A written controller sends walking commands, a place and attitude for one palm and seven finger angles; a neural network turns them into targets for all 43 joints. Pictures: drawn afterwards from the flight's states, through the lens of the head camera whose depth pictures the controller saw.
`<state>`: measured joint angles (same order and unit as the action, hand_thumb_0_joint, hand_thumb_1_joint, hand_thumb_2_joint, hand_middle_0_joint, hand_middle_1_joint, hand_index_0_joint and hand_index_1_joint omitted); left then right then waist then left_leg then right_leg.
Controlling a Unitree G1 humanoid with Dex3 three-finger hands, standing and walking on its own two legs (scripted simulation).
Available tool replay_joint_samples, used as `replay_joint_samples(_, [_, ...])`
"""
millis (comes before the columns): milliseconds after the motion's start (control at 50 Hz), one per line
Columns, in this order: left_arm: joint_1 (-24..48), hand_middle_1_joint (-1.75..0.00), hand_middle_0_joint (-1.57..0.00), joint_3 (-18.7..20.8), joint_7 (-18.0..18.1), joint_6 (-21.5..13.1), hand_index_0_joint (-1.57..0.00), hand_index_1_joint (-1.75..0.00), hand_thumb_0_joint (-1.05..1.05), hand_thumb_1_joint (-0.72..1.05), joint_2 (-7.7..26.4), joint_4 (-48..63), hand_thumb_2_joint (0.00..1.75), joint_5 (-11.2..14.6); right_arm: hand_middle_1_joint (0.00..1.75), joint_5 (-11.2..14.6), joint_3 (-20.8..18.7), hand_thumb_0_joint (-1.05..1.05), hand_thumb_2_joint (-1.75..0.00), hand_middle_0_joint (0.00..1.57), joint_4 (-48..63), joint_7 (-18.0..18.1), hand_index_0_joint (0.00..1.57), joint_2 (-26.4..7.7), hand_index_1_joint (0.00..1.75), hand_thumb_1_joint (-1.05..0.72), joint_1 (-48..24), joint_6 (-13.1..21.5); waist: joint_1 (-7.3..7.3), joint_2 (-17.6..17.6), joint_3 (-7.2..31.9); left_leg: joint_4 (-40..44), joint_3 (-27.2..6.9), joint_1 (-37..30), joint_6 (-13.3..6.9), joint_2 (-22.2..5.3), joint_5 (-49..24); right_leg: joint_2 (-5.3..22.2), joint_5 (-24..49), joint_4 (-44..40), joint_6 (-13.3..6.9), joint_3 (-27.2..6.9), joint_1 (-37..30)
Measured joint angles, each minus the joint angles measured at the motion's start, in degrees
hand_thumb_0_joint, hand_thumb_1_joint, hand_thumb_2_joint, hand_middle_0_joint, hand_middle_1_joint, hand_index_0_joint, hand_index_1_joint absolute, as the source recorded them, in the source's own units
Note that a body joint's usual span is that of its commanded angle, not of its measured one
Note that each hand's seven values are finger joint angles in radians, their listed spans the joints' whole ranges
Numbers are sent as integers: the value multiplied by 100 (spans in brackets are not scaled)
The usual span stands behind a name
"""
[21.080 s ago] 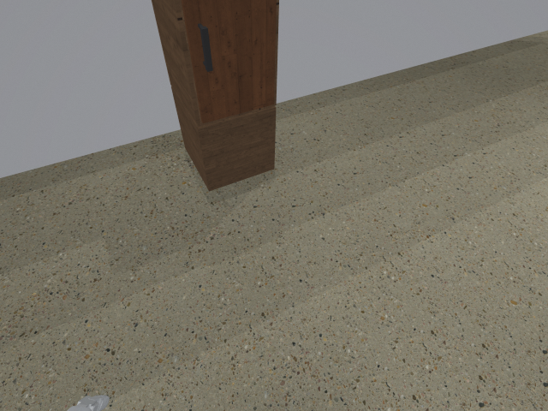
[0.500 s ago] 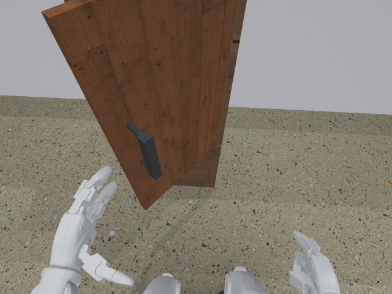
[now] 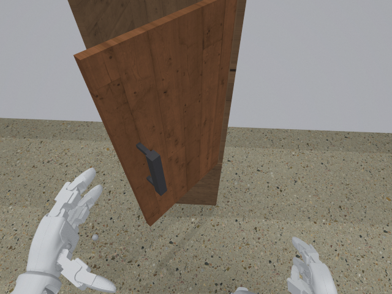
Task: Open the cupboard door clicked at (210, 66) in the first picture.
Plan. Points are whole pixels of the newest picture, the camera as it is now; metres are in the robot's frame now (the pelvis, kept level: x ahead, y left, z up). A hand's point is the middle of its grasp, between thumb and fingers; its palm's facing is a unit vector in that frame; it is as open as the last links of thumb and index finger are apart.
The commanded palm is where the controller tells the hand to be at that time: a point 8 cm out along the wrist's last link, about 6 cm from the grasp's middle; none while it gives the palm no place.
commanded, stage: draw the hand back to the body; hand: left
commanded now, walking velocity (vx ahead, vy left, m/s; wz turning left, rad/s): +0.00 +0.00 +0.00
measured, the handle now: (151, 169) +0.37 +0.13 +0.03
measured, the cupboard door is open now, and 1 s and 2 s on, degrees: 50 50 50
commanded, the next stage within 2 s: step back with the hand held close in 1.18 s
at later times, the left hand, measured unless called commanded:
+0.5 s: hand (29, 214) +0.21 +0.25 +0.15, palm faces +0.33 -0.86 -0.39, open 12.8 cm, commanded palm +0.16 +0.29 +0.18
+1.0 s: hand out of the picture +0.21 +0.27 +0.22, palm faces +0.43 -0.81 -0.40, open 7.7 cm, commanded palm +0.16 +0.31 +0.23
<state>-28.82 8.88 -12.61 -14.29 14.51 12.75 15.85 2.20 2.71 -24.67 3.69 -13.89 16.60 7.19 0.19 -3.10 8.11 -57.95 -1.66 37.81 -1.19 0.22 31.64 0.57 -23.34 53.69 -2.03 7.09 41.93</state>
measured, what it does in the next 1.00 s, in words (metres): rises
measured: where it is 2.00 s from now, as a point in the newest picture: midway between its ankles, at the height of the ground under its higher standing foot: outside the picture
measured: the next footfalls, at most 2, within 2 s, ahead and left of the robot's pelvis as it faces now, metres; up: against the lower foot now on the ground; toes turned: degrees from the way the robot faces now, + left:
none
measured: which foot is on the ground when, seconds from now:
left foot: down 0.00-1.00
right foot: down 0.00-1.00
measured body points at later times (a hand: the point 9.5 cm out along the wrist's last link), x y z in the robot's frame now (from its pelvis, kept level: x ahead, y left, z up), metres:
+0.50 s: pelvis +0.02 +0.01 +0.05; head +0.01 +0.00 +0.50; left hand +0.19 +0.29 +0.18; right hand +0.20 -0.20 -0.03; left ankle -0.03 +0.10 -0.68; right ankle +0.03 -0.10 -0.68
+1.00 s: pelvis +0.01 +0.01 +0.06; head -0.01 -0.01 +0.51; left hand +0.18 +0.31 +0.24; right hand +0.20 -0.21 -0.02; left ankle -0.03 +0.10 -0.68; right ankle +0.03 -0.10 -0.68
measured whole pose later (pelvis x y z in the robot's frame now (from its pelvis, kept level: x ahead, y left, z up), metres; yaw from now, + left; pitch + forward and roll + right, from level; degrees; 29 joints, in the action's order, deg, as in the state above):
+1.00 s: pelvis +0.01 +0.01 +0.06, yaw -2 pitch -4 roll -1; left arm -26.9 19.6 6.0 -5.1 19.0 22.6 2.8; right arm -0.2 1.9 -36.3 3.4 -13.3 11.6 7.4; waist -3.9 -3.8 -1.1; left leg -23.2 1.1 1.5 -2.0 0.9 17.3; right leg -0.3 -10.1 21.7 -0.8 3.8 7.2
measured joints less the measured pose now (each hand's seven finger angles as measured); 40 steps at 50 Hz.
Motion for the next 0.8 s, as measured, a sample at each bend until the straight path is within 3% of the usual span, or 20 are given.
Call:
replay_joint_samples(120, [-99,-30,-15,167,-87,176,-15,-30,-1,-47,78,200,31,89,30,41,-20,2,-90,20,-99,19,20,-30,30,-91,-21,137,-48,-1,-32,259,-9,-405,-13,-7,-57,-21,63,-279,26,3,-422])
replay_joint_samples(180, [-189,-30,-15,123,641,605,-15,-30,-1,-42,321,486,33,-573,30,-26,-33,2,-90,20,-189,118,20,36,30,-91,-47,80,-130,53,-62,563,54,-756,-43,1,-151,-29,137,-521,39,-63,-730])
replay_joint_samples(220, [-308,-31,-16,72,1136,887,-15,-30,-1,-37,367,662,35,-880,30,-46,-31,2,-90,20,-235,160,20,62,30,-91,-78,27,-132,22,-117,830,69,-1037,-50,12,-253,-29,229,-774,60,-83,-1008])
replay_joint_samples(280, [-453,-30,-16,14,1594,1131,-16,-30,-1,-29,362,828,39,-1149,30,-75,-8,2,-90,20,-330,196,20,79,30,-91,-110,-7,-162,-25,-203,1248,101,-1458,-69,36,-419,-24,377,-1161,93,-122,-1416])
replay_joint_samples(340, [-477,-30,-16,7,1812,1227,-16,-30,-1,-19,357,880,43,-1281,30,-103,30,2,-90,20,-461,213,20,82,30,-91,-138,-9,-216,-51,-308,1637,123,-1861,-92,64,-577,-12,513,-1512,123,-151,-1805])
replay_joint_samples(580, [-102,-31,-18,419,1941,1190,-18,-31,0,21,401,849,60,-1367,30,-191,88,2,-90,20,-904,118,20,81,30,-91,-338,123,-341,-73,-695,2814,181,-3062,-124,116,-1068,-10,954,-2586,178,-227,-2957])
replay_joint_samples(800, [118,-31,-20,972,1875,1015,-19,-31,0,59,560,1087,77,-1325,30,-239,-12,2,-90,20,-1070,-6,20,68,30,-91,-478,88,-415,-84,-828,3344,242,-3537,-110,102,-1323,-48,1203,-3072,170,-291,-3394])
